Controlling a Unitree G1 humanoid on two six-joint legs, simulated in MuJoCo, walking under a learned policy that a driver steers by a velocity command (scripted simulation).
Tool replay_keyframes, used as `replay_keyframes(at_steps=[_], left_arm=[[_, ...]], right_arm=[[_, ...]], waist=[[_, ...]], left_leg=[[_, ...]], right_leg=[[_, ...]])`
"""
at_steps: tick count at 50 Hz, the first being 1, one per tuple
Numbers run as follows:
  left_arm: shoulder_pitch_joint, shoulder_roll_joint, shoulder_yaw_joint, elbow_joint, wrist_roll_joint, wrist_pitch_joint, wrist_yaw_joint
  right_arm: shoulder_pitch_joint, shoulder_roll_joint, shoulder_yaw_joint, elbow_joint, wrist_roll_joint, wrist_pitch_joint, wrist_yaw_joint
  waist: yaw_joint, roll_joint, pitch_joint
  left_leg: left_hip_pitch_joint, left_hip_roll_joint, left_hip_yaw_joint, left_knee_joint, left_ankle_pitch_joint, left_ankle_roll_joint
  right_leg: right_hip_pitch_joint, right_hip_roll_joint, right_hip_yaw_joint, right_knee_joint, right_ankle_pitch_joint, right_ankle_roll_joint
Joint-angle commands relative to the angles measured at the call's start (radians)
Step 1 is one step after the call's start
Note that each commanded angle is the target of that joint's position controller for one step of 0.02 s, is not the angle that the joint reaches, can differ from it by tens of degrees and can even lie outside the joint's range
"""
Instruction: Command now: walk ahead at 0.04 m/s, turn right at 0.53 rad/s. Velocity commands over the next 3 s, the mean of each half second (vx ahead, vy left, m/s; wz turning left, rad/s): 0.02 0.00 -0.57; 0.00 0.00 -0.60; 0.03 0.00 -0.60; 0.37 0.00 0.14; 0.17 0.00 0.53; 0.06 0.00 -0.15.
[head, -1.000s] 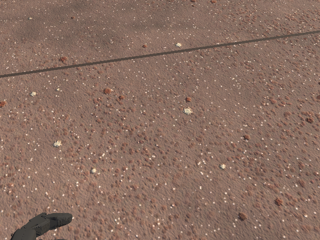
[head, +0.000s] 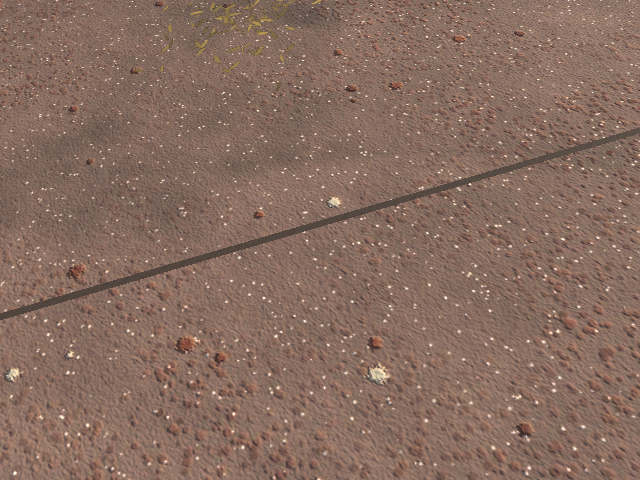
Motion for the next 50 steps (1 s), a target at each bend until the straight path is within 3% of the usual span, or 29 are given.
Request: replay_keyframes(at_steps=[1,2,3,4,6,11,18,21,22,23,24,25,26,27,28,31,35,40,42,43,44,45,46,47,48,49,50], left_arm=[[0.132,0.250,0.062,-0.061,0.033,-0.041,0.007],[0.099,0.229,0.055,-0.061,0.029,-0.062,0.004],[0.039,0.208,0.053,-0.070,0.009,-0.072,0.008],[-0.007,0.173,0.042,-0.079,-0.010,-0.069,0.015],[-0.030,0.151,0.029,-0.093,-0.008,-0.059,0.027],[-0.015,0.177,0.039,-0.102,-0.010,-0.043,0.041],[-0.068,0.185,0.040,-0.120,-0.010,-0.022,0.026],[-0.116,0.174,0.034,-0.133,-0.025,-0.011,0.030],[-0.095,0.143,0.025,-0.136,-0.021,-0.009,0.033],[-0.018,0.079,0.009,-0.131,-0.007,-0.011,0.029],[-0.033,0.155,0.034,-0.152,-0.011,-0.022,0.028],[-0.023,0.224,0.056,-0.127,-0.011,-0.025,0.027],[-0.016,0.227,0.064,-0.107,-0.016,-0.019,0.026],[-0.003,0.197,0.060,-0.088,-0.016,-0.006,0.029],[-0.005,0.173,0.053,-0.091,-0.015,0.001,0.027],[-0.079,0.120,0.031,-0.130,-0.030,-0.001,0.018],[-0.115,0.095,0.012,-0.165,-0.020,-0.004,0.004],[-0.068,0.118,0.021,-0.165,-0.021,0.009,-0.018],[0.001,0.123,0.032,-0.140,-0.019,0.012,-0.022],[0.048,0.166,0.051,-0.127,-0.018,0.010,-0.011],[0.085,0.297,0.079,-0.143,-0.016,0.005,0.008],[0.075,0.295,0.067,-0.169,0.020,-0.023,-0.006],[0.054,0.250,0.056,-0.162,0.024,-0.047,-0.015],[0.008,0.223,0.048,-0.153,0.011,-0.060,-0.012],[-0.034,0.195,0.040,-0.155,-0.004,-0.060,-0.006],[-0.063,0.184,0.032,-0.158,-0.013,-0.057,0.001],[-0.066,0.178,0.026,-0.164,-0.010,-0.055,0.007]], right_arm=[[-0.082,-0.087,-0.022,-0.098,-0.024,-0.009,-0.004],[-0.079,-0.096,-0.027,-0.097,0.001,-0.010,-0.004],[-0.054,-0.097,-0.032,-0.076,0.007,-0.011,-0.009],[-0.052,-0.114,-0.039,-0.067,-0.001,-0.012,-0.017],[-0.042,-0.109,-0.042,-0.061,-0.004,-0.014,-0.016],[-0.061,-0.072,-0.028,-0.065,0.005,-0.018,-0.009],[-0.027,-0.100,-0.033,-0.062,0.012,-0.034,0.011],[0.064,-0.110,-0.041,-0.040,0.009,-0.050,0.023],[0.098,-0.159,-0.054,-0.034,-0.003,-0.049,0.021],[0.079,-0.228,-0.065,-0.047,-0.016,-0.039,0.009],[0.078,-0.229,-0.063,-0.052,-0.045,-0.039,0.013],[0.026,-0.179,-0.049,-0.080,-0.040,-0.044,0.010],[-0.021,-0.137,-0.040,-0.088,-0.027,-0.042,0.004],[-0.039,-0.117,-0.032,-0.098,-0.013,-0.040,-0.002],[-0.037,-0.114,-0.029,-0.096,-0.003,-0.037,-0.008],[0.033,-0.132,-0.031,-0.084,-0.011,-0.022,-0.025],[0.058,-0.183,-0.048,-0.086,-0.008,-0.010,-0.021],[0.043,-0.218,-0.061,-0.089,0.017,-0.008,0.002],[0.036,-0.199,-0.057,-0.080,0.035,-0.010,0.005],[0.099,-0.154,-0.046,-0.055,0.025,-0.014,0.012],[0.098,-0.075,-0.019,-0.093,-0.035,-0.016,0.018],[-0.002,-0.104,-0.026,-0.141,-0.025,-0.021,0.008],[-0.037,-0.143,-0.038,-0.145,-0.003,-0.017,0.001],[-0.027,-0.150,-0.043,-0.141,0.008,-0.015,-0.004],[-0.006,-0.152,-0.048,-0.120,0.000,-0.013,-0.012],[0.008,-0.158,-0.051,-0.118,-0.008,-0.011,-0.016],[0.021,-0.153,-0.052,-0.116,-0.008,-0.012,-0.014]], waist=[[0.051,-0.265,-0.149],[0.027,-0.202,-0.152],[-0.001,-0.145,-0.148],[-0.013,-0.125,-0.143],[-0.031,-0.136,-0.165],[-0.009,-0.142,-0.164],[-0.003,-0.183,-0.140],[-0.058,-0.173,-0.146],[-0.051,-0.102,-0.160],[0.015,0.164,-0.166],[-0.005,0.271,-0.130],[0.003,0.159,-0.103],[0.019,0.119,-0.084],[0.019,0.105,-0.072],[0.008,0.110,-0.056],[-0.042,0.135,-0.055],[-0.073,0.151,-0.096],[-0.049,0.163,-0.094],[-0.003,0.130,-0.102],[0.004,0.016,-0.124],[-0.019,-0.315,-0.140],[0.036,-0.291,-0.184],[0.042,-0.185,-0.163],[0.010,-0.164,-0.122],[-0.008,-0.125,-0.110],[-0.024,-0.140,-0.101],[-0.033,-0.155,-0.113]], left_leg=[[-0.345,-0.115,-0.210,0.523,-0.353,-0.040],[-0.374,-0.099,-0.256,0.572,-0.279,-0.019],[-0.386,-0.079,-0.275,0.559,-0.190,-0.008],[-0.392,-0.067,-0.285,0.529,-0.133,-0.007],[-0.321,-0.087,-0.280,0.521,-0.060,-0.017],[-0.268,-0.113,-0.294,0.269,-0.005,-0.047],[-0.109,-0.145,-0.303,0.045,-0.023,-0.036],[0.055,-0.139,-0.281,-0.232,0.167,-0.001],[0.173,-0.027,-0.360,-0.279,0.253,0.040],[0.272,0.191,-0.563,-0.285,0.483,0.138],[0.201,0.320,-0.748,-0.323,0.532,0.308],[0.173,0.296,-0.675,-0.322,0.489,0.315],[0.161,0.224,-0.567,-0.307,0.440,0.265],[0.165,0.171,-0.487,-0.302,0.394,0.230],[0.174,0.157,-0.449,-0.303,0.405,0.229],[0.241,0.139,-0.361,-0.319,0.436,0.246],[0.286,0.182,-0.305,-0.311,0.491,0.260],[0.231,0.210,-0.246,-0.264,0.493,0.227],[0.172,0.185,-0.192,-0.158,0.417,0.158],[0.066,0.133,-0.122,-0.013,0.286,0.084],[-0.237,-0.001,-0.042,0.322,-0.229,-0.020],[-0.345,-0.097,-0.207,0.522,-0.370,-0.042],[-0.358,-0.072,-0.266,0.597,-0.309,-0.031],[-0.362,-0.055,-0.282,0.582,-0.213,-0.015],[-0.357,-0.043,-0.292,0.550,-0.142,-0.014],[-0.333,-0.049,-0.292,0.536,-0.089,-0.020],[-0.297,-0.066,-0.288,0.545,-0.049,-0.027]], right_leg=[[0.280,-0.333,0.548,-0.273,0.608,-0.339],[0.293,-0.290,0.463,-0.269,0.572,-0.300],[0.294,-0.241,0.397,-0.253,0.516,-0.240],[0.288,-0.221,0.369,-0.249,0.499,-0.203],[0.251,-0.188,0.333,-0.246,0.554,-0.192],[0.276,-0.161,0.356,-0.238,0.467,-0.195],[0.194,-0.132,0.482,-0.211,0.386,-0.189],[0.154,-0.072,0.494,-0.147,0.339,-0.126],[0.062,-0.016,0.447,-0.066,0.173,-0.075],[-0.096,0.137,0.268,0.163,-0.233,-0.010],[-0.236,0.171,0.200,0.361,-0.416,0.036],[-0.236,0.110,0.220,0.506,-0.345,0.057],[-0.242,0.098,0.206,0.554,-0.272,0.071],[-0.251,0.091,0.191,0.590,-0.224,0.090],[-0.273,0.083,0.180,0.613,-0.183,0.107],[-0.293,0.054,0.105,0.498,-0.128,0.133],[-0.194,0.001,0.055,0.293,-0.141,0.135],[-0.018,0.012,-0.017,0.056,-0.084,0.081],[0.129,0.043,-0.040,-0.144,0.066,0.023],[0.279,0.022,0.037,-0.227,0.227,-0.019],[0.463,-0.250,0.413,-0.224,0.660,-0.133],[0.364,-0.367,0.578,-0.244,0.680,-0.326],[0.338,-0.313,0.501,-0.268,0.577,-0.312],[0.304,-0.250,0.421,-0.270,0.482,-0.251],[0.288,-0.205,0.382,-0.269,0.401,-0.202],[0.255,-0.183,0.362,-0.273,0.409,-0.188],[0.234,-0.165,0.352,-0.277,0.424,-0.188]])
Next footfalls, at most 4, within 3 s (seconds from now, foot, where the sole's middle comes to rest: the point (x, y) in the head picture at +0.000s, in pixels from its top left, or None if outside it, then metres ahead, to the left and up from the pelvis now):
0.44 left None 0.11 0.12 -0.77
0.86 right None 0.00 -0.13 -0.77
1.36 left None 0.15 0.03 -0.76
1.76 right None -0.02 -0.20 -0.77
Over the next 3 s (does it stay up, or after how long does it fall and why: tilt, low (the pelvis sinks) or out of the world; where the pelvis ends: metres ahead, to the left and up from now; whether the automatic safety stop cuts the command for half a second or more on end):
stays up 0.27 -0.32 0.00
